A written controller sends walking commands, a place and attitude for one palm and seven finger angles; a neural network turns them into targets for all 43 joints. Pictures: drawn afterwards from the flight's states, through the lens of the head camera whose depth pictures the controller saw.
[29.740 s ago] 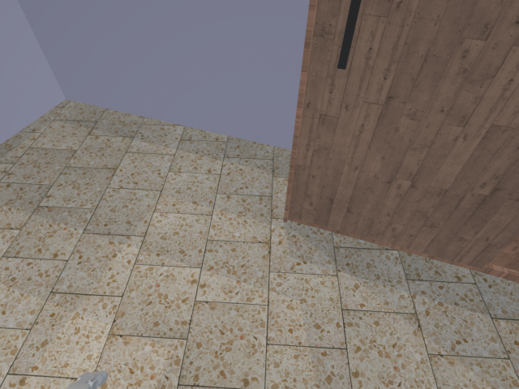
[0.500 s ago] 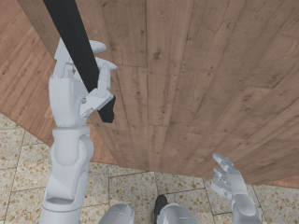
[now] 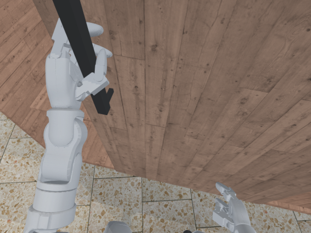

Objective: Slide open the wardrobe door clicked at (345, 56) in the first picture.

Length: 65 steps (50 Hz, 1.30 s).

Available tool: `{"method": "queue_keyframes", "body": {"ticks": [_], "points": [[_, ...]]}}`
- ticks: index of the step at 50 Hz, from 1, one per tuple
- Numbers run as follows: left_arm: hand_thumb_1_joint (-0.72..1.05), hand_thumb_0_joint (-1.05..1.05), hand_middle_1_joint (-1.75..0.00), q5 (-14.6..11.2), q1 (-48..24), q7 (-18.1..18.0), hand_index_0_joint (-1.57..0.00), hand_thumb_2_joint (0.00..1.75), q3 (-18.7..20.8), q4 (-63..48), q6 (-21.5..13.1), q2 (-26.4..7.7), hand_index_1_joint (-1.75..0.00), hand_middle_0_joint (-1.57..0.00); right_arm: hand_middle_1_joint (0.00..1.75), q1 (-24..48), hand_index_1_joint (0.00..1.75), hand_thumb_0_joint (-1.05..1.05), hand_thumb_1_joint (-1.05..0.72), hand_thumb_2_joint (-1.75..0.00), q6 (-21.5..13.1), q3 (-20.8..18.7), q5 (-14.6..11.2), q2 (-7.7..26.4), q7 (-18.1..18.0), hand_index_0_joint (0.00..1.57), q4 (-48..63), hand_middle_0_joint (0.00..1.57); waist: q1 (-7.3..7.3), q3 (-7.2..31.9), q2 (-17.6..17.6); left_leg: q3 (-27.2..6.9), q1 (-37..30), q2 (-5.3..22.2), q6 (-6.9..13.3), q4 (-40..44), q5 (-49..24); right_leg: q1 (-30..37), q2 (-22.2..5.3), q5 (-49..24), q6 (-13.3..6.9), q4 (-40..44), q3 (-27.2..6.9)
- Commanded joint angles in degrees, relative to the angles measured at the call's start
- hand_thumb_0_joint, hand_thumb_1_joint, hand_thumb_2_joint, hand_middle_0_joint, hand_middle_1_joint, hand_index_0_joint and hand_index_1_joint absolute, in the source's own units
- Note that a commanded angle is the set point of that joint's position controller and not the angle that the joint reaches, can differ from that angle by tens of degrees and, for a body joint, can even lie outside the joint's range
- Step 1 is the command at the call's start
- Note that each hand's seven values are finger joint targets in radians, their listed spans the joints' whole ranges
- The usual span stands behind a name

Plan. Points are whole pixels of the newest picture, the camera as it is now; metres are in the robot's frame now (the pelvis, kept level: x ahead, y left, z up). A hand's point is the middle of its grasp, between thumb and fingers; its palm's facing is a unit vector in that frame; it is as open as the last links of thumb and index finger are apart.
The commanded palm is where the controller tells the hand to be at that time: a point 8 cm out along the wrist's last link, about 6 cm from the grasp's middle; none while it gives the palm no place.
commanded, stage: step sideways, sliding the door along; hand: left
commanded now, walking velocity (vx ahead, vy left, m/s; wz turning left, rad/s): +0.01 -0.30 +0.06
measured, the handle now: (93, 55) +0.36 +0.21 +0.23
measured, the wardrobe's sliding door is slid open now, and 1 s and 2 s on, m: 0.38 0.57 0.57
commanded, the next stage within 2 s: stop walking and hold the door there in 1.14 s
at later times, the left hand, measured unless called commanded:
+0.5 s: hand (154, 86) +0.32 +0.09 +0.23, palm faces +0.08 -1.00 +0.03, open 6.0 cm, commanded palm +0.30 +0.07 +0.20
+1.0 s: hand (213, 96) +0.32 -0.01 +0.22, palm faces +0.15 -0.99 +0.01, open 6.1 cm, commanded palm +0.30 -0.03 +0.21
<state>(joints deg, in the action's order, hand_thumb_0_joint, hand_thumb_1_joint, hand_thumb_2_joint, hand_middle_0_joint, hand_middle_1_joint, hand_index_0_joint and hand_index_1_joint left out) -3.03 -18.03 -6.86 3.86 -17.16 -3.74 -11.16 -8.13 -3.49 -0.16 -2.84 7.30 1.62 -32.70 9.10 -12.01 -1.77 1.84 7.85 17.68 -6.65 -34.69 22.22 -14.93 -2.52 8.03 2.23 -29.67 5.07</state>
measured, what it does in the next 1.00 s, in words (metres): steps to the right: left foot, then right foot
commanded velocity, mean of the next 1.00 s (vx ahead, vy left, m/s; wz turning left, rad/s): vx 0.05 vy -0.30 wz -0.06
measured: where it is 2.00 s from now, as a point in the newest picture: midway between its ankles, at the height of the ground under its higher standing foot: outside the picture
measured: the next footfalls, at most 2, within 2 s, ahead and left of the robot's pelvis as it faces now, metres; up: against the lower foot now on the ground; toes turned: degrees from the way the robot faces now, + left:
left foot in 0.20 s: +0.02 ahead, +0.07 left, +0.00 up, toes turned +10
right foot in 0.72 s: +0.06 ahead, -0.27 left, +0.00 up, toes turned -2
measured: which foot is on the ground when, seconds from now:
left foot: down 0.00-0.00, up 0.02-0.18, down 0.20-0.72, up 0.74-0.94, down 0.96-1.00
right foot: down 0.00-0.20, up 0.22-0.70, down 0.72-0.96, up 0.98-1.00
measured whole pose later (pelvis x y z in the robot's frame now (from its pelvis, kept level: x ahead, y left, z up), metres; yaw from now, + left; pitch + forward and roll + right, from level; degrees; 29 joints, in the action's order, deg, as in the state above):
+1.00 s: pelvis -0.02 -0.16 +0.00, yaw +3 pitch -2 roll -2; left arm -2.4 -21.5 -7.8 0.1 -14.9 -3.7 -8.5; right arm -2.9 0.8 -4.1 -1.7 13.5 -0.3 -33.9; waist 4.1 -12.1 1.1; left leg 8.9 17.0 2.9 2.2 -37.3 15.0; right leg -23.2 -0.7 23.4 -0.4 -48.8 3.0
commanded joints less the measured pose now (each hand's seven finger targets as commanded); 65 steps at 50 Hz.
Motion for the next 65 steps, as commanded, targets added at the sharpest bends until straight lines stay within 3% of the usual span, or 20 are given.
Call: {"method": "queue_keyframes", "body": {"ticks": [1, 4, 8, 9, 10, 11, 12, 19, 31, 34, 36, 39, 43, 46, 48, 50, 57, 62, 63, 65], "points": [[0.9, 0.0, -1.4, 1.05, -15.99, 2.37, -0.45, 0.9, -10.55, -16.3, -6.54, -3.52, -1.4, -0.45, 0.3, 10.54, 0.3, 0.0, -0.9, -0.9, -3.31, -1.85, 0.22, 6.36, -1.7, 0.2, 8.4, 0.2, -6.77, 27.99, 15.33, -1.71, 16.02, -16.01, 6.32, -30.01, 20.31, 19.12, -17.49, -53.73, -8.43, 4.02, -15.76], [0.9, 0.0, -1.4, -0.66, -20.15, 1.34, -0.45, 0.9, -12.05, -22.42, -7.81, 0.64, -1.4, -0.45, 0.3, 10.48, 0.3, 0.0, -0.9, -0.9, -1.5, -3.28, 0.26, 7.74, -2.66, 0.2, 5.85, 0.2, -8.52, 29.96, 24.85, -3.28, 18.86, -14.3, 5.42, -30.63, 17.37, 23.4, -16.49, -46.73, -12.34, 0.11, -13.37], [0.9, 0.0, -1.4, -0.57, -24.81, 2.32, -0.45, 0.9, -16.0, -21.14, -9.11, 4.69, -1.4, -0.45, 0.3, 11.9, 0.3, 0.0, -0.9, -0.9, 1.46, -3.2, 0.82, 8.71, -2.42, 0.2, 4.76, 0.2, -12.64, 29.32, 10.25, 2.77, -1.32, -13.32, 5.22, 7.73, -8.54, 6.46, -9.44, -26.82, -7.49, -10.15, -2.22], [0.9, 0.0, -1.4, -0.55, -26.66, 3.33, -0.45, 0.9, -17.54, -20.88, -9.82, 5.66, -1.4, -0.45, 0.3, 11.0, 0.3, 0.0, -0.9, -0.9, 1.79, -4.22, 1.15, 10.13, -2.34, 0.2, 6.24, 0.2, -13.34, 29.41, 1.1, -2.9, -14.75, -6.31, 6.22, 12.91, -22.9, -7.55, -5.27, -9.61, -5.1, -18.65, 0.15], [0.9, 0.0, -1.4, -0.9, -27.51, 4.31, -0.45, 0.9, -19.73, -20.79, -9.9, 8.15, -1.4, -0.45, 0.3, 10.27, 0.3, 0.0, -0.9, -0.9, 1.33, -5.25, 1.57, 12.61, -1.78, 0.2, 7.93, 0.2, -11.87, 29.1, -13.02, -25.04, -22.71, 11.15, 12.53, 15.52, -44.63, -23.46, -0.02, 21.21, -2.1, -28.88, -1.15], [0.9, 0.0, -1.4, 0.18, -27.62, 4.33, -0.45, 0.9, -19.03, -17.52, -9.49, 7.42, -1.4, -0.45, 0.3, 10.13, 0.3, 0.0, -0.9, -0.9, 0.64, -5.33, 0.83, 12.98, -0.9, 0.2, 8.75, 0.2, -10.74, 31.57, -7.45, -29.65, -21.54, 15.99, 17.12, 12.28, -46.65, -22.95, -0.84, 22.74, -2.94, -37.33, -8.16], [0.9, 0.0, -1.4, 0.11, -29.62, 4.73, -0.45, 0.9, -18.99, -15.96, -8.91, 7.63, -1.4, -0.45, 0.3, 11.62, 0.3, 0.0, -0.9, -0.9, 0.47, -5.04, 0.28, 13.38, 0.01, 0.2, 8.96, 0.2, -10.62, 30.77, -1.67, -25.74, -16.12, 15.33, 17.25, 12.83, -35.61, -22.05, -1.06, 19.73, -2.82, -41.87, -10.47], [0.9, 0.0, -1.4, 1.19, -31.0, 6.17, -0.45, 0.9, -22.11, -13.17, -5.65, 9.96, -1.4, -0.45, 0.3, 7.95, 0.3, 0.0, -0.9, -0.9, 0.72, -4.25, 0.8, 11.58, 0.69, 0.2, 7.83, 0.2, -10.28, 25.61, -10.16, -2.05, -15.13, 3.87, 10.92, 10.92, -44.09, -26.04, -0.43, 9.65, 0.06, -44.81, -4.05], [0.9, 0.0, -1.4, -0.32, -26.45, 5.35, -0.45, 0.9, -18.04, -12.62, -6.09, 5.87, -1.4, -0.45, 0.3, 7.5, 0.3, 0.0, -0.9, -0.9, -1.61, -2.82, 0.38, 9.57, 0.22, 0.2, 9.99, 0.2, -10.66, 27.63, -18.98, 0.46, -15.2, 5.45, 10.78, 5.67, -49.81, -4.92, 3.46, 10.7, 0.58, -8.29, 0.91], [0.9, 0.0, -1.4, -0.05, -25.47, 4.74, -0.45, 0.9, -16.19, -13.43, -6.15, 3.78, -1.4, -0.45, 0.3, 8.83, 0.3, 0.0, -0.9, -0.9, -1.63, -2.28, -0.53, 8.58, 0.11, 0.2, 9.68, 0.2, -9.29, 28.2, -10.37, 0.25, -6.28, 0.9, 8.05, -3.59, -32.25, 8.17, 2.08, -4.41, -0.09, 4.83, 0.01], [0.9, 0.0, -1.4, 1.22, -24.08, 3.57, -0.45, 0.9, -13.1, -13.48, -6.12, -2.05, -1.4, -0.45, 0.3, 10.85, 0.3, 0.0, -0.9, -0.9, -1.53, -1.94, -0.84, 6.06, -0.84, 0.2, 10.04, 0.2, -8.09, 27.77, 19.51, 2.57, 16.06, -13.38, 4.45, -24.58, 15.89, 18.22, -15.27, -44.77, -8.01, 5.79, -18.98], [0.9, 0.0, -1.4, -0.83, -21.18, 2.49, -0.45, 0.9, -12.96, -19.93, -6.47, -0.35, -1.4, -0.45, 0.3, 9.76, 0.3, 0.0, -0.9, -0.9, -1.59, -2.69, 0.34, 7.67, -1.83, 0.2, 7.28, 0.2, -7.89, 27.82, 22.13, -4.01, 23.23, -15.25, 4.14, -37.91, 18.82, 22.7, -16.75, -52.89, -11.16, 2.91, -21.01], [0.9, 0.0, -1.4, -0.03, -24.47, 1.63, -0.45, 0.9, -15.79, -20.41, -8.95, 4.14, -1.4, -0.45, 0.3, 12.72, 0.3, 0.0, -0.9, -0.9, 1.27, -1.82, 0.76, 7.07, -1.76, 0.2, 6.28, 0.2, -9.4, 28.58, 12.46, 0.51, 16.15, -13.95, 4.32, -12.56, 10.5, 20.52, -12.74, -45.71, -12.49, -1.99, -11.33], [0.9, 0.0, -1.4, 0.16, -23.84, 2.89, -0.45, 0.9, -17.61, -19.75, -10.77, 4.76, -1.4, -0.45, 0.3, 10.67, 0.3, 0.0, -0.9, -0.9, 2.25, -3.45, 1.41, 8.58, -2.44, 0.2, 6.92, 0.2, -11.4, 31.91, 3.12, 3.88, -9.11, -10.97, 4.24, 13.77, -20.06, 4.75, -6.48, -27.3, -7.62, -13.02, -6.43], [0.9, 0.0, -1.4, -0.68, -24.09, 4.2, -0.45, 0.9, -21.35, -19.15, -10.68, 7.86, -1.4, -0.45, 0.3, 8.31, 0.3, 0.0, -0.9, -0.9, 1.46, -5.13, 0.81, 12.59, -1.37, 0.2, 10.17, 0.2, -9.78, 34.27, -12.81, -24.84, -26.56, 16.13, 15.99, 9.64, -66.26, -19.85, -0.24, 25.88, -2.48, -31.26, -6.12], [0.9, 0.0, -1.4, 0.35, -28.53, 5.71, -0.45, 0.9, -21.24, -17.04, -9.81, 9.0, -1.4, -0.45, 0.3, 10.0, 0.3, 0.0, -0.9, -0.9, 0.46, -4.29, 0.88, 12.1, 0.72, 0.2, 9.39, 0.2, -9.96, 32.43, -2.52, -18.76, -16.5, 16.18, 18.5, 9.99, -46.83, -19.56, -0.71, 20.57, -2.11, -42.05, -11.97], [0.9, 0.0, -1.4, 0.49, -30.38, 6.14, -0.45, 0.9, -20.01, -11.63, -5.91, 8.83, -1.4, -0.45, 0.3, 6.56, 0.3, 0.0, -0.9, -0.9, 0.57, -4.44, 1.03, 12.55, 0.55, 0.2, 7.99, 0.2, -10.19, 27.09, -11.14, 0.94, -13.51, 4.52, 10.09, 10.83, -45.78, -21.15, -0.55, 9.35, 0.52, -39.89, -3.75], [0.9, 0.0, -1.4, -0.42, -31.08, 6.28, -0.45, 0.9, -17.62, -9.92, -4.84, 6.71, -1.4, -0.45, 0.3, 4.97, 0.3, 0.0, -0.9, -0.9, -0.61, -3.87, 0.95, 11.34, 0.05, 0.2, 8.29, 0.2, -10.65, 29.13, -17.32, 3.37, -18.07, 3.26, 10.06, 10.42, -51.41, -16.21, 1.41, 10.97, 1.8, -28.51, 0.32], [0.9, 0.0, -1.4, 1.25, -16.93, 2.45, -0.45, 0.9, 13.92, 9.25, -4.14, -22.24, -1.4, -0.45, 0.3, 1.77, 0.3, 0.0, -0.9, -0.9, 0.86, -5.1, 1.22, 13.2, -1.53, 0.2, 3.98, 0.2, -9.56, 30.78, -18.85, 5.27, -19.07, 2.73, 9.73, 10.85, -52.89, -16.03, 2.73, 11.73, 2.24, -27.5, 1.86], [0.9, 0.0, -1.4, 0.02, -21.3, 3.69, -0.45, 0.9, 2.84, 1.73, -4.6, -11.32, -1.4, -0.45, 0.3, 3.97, 0.3, 0.0, -0.9, -0.9, 1.01, -3.58, 1.03, 11.28, -1.45, 0.2, 7.13, 0.2, -10.32, 29.48, -20.63, 5.03, -18.47, 2.93, 10.77, 8.6, -52.19, -13.4, 3.4, 12.77, 1.84, -18.48, 3.17]]}}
